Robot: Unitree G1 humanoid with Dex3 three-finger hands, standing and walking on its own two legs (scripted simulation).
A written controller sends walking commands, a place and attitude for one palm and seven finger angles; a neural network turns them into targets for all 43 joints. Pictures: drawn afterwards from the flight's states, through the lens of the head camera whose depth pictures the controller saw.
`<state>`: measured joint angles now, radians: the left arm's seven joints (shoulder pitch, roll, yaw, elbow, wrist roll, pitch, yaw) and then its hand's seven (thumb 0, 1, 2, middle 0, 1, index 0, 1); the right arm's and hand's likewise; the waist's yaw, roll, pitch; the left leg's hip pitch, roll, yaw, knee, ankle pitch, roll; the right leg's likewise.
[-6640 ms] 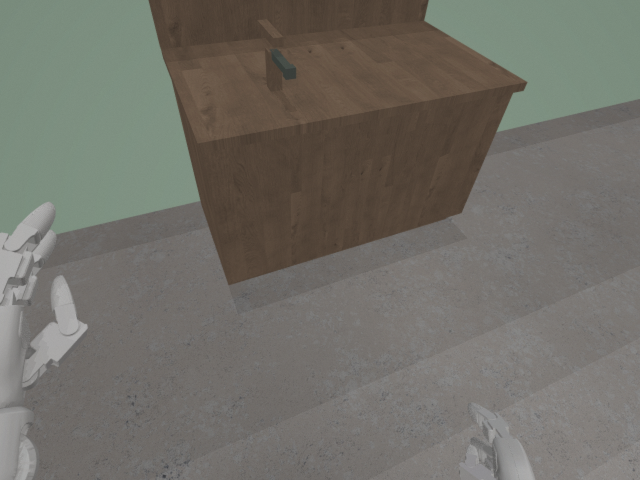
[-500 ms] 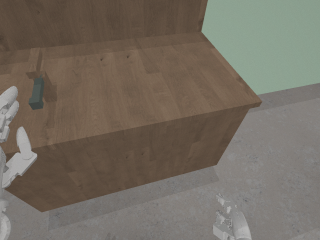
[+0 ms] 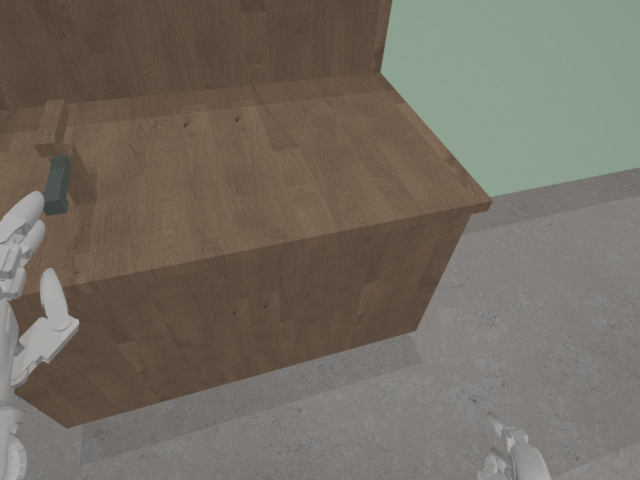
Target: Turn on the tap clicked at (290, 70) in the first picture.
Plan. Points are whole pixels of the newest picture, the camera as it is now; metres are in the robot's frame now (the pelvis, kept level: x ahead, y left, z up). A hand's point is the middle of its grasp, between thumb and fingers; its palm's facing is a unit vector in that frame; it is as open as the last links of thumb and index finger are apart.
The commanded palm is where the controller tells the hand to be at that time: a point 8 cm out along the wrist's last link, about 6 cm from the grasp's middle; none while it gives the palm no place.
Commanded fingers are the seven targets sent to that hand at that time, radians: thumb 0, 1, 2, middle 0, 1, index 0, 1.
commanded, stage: come to a stop and stand still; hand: left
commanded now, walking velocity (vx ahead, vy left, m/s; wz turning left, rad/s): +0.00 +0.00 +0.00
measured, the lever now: (53, 202) +0.48 +0.45 +0.04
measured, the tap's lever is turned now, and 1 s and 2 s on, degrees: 0 0 0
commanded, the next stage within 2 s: look again from close up in 0.42 s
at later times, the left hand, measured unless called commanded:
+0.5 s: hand (41, 331) +0.20 +0.26 +0.17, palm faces +0.41 -0.82 -0.39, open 7.4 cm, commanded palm +0.15 +0.30 +0.18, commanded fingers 0.00 0.90 0.90 -0.20 -0.30 -0.20 -0.30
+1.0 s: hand (23, 270) +0.27 +0.31 +0.16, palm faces +0.42 -0.85 -0.33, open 7.4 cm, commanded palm +0.20 +0.33 +0.18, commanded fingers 0.00 0.90 0.90 -0.20 -0.30 -0.20 -0.30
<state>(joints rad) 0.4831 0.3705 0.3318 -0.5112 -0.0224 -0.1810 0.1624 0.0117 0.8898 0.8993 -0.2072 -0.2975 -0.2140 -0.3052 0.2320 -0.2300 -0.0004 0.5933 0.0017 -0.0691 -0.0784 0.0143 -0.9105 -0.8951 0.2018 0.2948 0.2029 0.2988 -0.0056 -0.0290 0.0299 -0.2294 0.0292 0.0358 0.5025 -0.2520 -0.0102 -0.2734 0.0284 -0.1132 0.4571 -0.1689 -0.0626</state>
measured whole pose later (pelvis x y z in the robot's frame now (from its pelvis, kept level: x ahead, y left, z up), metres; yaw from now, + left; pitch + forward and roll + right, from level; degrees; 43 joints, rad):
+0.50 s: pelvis -0.01 +0.02 +0.00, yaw +0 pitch -1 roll +0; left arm 0.46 0.36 0.33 -0.47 -0.01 -0.18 0.16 0.01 0.89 0.90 -0.21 -0.30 -0.21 -0.31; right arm 0.24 -0.19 0.04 0.61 0.00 -0.07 -0.06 0.01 -0.91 -0.89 0.21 0.30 0.21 0.30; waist 0.01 -0.01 0.02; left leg -0.23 0.00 0.03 0.47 -0.22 0.01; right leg -0.27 0.02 -0.09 0.41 -0.13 -0.05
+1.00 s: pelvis +0.03 +0.05 +0.00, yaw +0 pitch +0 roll -2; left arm 0.33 0.37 0.38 -0.42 -0.03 -0.22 0.11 0.01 0.89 0.90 -0.21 -0.30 -0.22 -0.31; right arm 0.23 -0.20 0.04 0.56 -0.01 -0.16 -0.01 0.02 -0.91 -0.89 0.21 0.30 0.21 0.30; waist 0.03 -0.05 0.04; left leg -0.20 -0.02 0.05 0.49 -0.30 0.06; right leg -0.24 0.00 -0.06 0.42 -0.19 0.00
